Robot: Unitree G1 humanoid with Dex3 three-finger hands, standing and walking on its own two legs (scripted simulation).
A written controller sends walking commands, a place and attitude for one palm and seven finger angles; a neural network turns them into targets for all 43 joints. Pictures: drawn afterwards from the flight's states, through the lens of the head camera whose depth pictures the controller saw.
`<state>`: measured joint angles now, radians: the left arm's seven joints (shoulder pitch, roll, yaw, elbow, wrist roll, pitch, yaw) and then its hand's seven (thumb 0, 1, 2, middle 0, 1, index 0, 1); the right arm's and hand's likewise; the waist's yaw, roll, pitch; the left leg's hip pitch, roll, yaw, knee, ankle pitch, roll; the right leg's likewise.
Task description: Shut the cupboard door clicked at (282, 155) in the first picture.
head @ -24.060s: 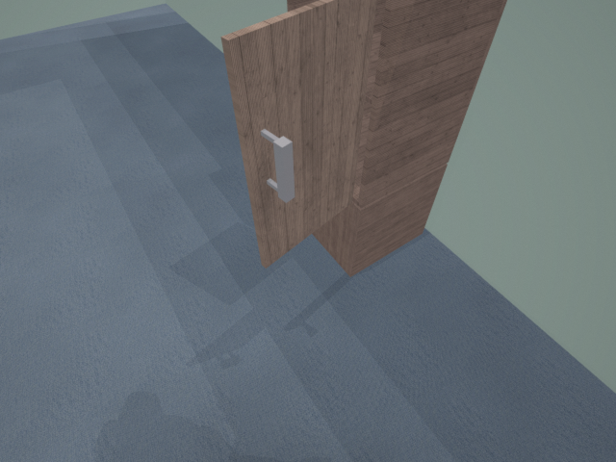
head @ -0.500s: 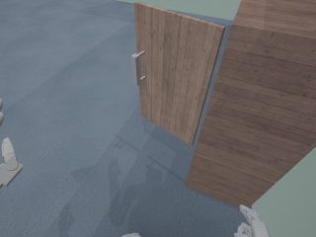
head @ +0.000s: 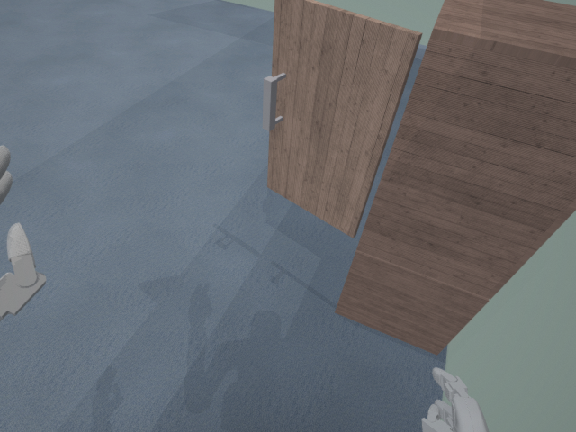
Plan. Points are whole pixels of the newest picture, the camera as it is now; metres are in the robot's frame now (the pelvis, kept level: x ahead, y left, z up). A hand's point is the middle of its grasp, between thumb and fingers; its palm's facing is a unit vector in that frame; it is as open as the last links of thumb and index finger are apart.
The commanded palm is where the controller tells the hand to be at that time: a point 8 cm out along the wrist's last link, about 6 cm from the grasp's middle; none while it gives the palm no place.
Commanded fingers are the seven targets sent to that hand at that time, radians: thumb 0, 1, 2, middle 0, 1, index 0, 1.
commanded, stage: stop stepping back and stand still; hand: left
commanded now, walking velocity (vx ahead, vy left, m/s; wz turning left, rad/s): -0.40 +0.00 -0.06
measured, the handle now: (275, 101) +0.89 +0.13 +0.02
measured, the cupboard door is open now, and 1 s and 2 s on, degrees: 75 75 75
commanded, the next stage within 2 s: let the arm hang, fingers relaxed in 1.46 s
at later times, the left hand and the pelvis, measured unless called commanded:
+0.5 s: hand out of the picture +0.08 +0.29 +0.18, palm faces +0.48 -0.81 -0.33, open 7.4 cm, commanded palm +0.02 +0.31 +0.19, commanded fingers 0.00 0.90 0.90 -0.20 -0.30 -0.20 -0.30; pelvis -0.15 +0.02 +0.01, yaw -5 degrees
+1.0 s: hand out of the picture +0.06 +0.25 +0.16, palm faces +0.44 -0.79 -0.42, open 7.4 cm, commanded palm +0.01 +0.28 +0.19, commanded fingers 0.00 0.90 0.90 -0.20 -0.30 -0.20 -0.30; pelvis -0.15 -0.01 +0.01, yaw -3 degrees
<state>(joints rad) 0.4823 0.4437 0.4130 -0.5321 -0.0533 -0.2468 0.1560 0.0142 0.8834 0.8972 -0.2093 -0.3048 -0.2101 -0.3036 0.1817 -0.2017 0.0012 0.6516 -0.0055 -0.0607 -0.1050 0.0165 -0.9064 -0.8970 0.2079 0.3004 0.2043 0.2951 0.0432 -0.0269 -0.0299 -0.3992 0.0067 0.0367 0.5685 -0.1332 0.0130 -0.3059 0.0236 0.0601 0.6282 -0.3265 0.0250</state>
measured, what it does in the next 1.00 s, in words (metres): walks backwards: right foot, then left foot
